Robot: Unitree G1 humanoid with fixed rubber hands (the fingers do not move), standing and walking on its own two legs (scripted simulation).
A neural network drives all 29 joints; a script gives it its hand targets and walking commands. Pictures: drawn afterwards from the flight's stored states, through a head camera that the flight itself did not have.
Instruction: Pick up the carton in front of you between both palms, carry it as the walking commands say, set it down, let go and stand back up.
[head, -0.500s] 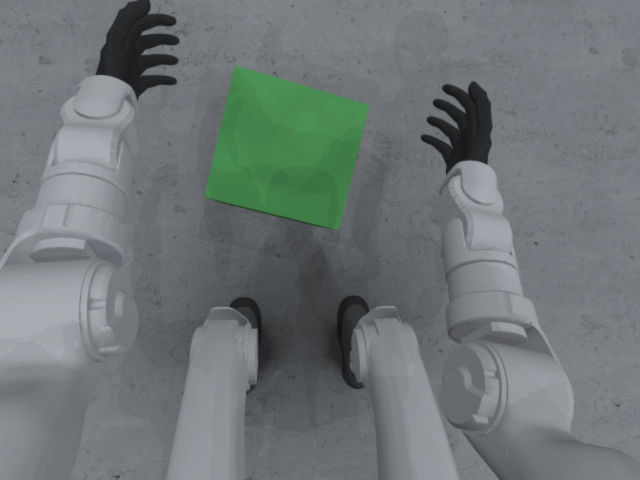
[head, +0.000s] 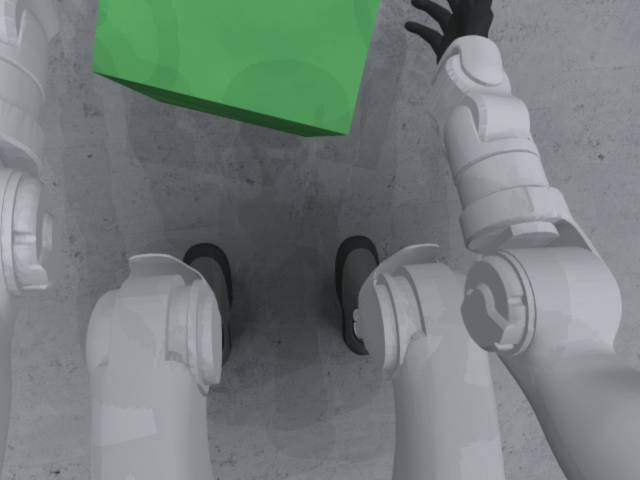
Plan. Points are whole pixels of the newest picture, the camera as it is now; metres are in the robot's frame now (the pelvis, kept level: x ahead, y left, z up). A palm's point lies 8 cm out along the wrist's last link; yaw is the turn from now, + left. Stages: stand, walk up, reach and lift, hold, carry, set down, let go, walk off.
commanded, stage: reach and lift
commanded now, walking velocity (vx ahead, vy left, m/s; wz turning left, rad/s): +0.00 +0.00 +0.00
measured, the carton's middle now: (249, 20) +0.54 +0.07 -0.27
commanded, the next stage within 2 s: none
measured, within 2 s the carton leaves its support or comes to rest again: leaves its support in 0.88 s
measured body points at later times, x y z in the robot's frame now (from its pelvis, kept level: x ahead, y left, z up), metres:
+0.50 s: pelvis +0.01 +0.00 -0.02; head +0.37 +0.07 +0.23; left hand +0.57 +0.23 -0.20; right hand +0.55 -0.11 -0.19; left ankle +0.12 +0.12 -0.36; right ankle +0.14 -0.13 -0.36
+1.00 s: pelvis +0.02 +0.00 -0.02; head +0.36 +0.09 +0.25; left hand +0.56 +0.21 -0.19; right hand +0.56 -0.09 -0.16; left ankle +0.12 +0.12 -0.36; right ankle +0.14 -0.13 -0.36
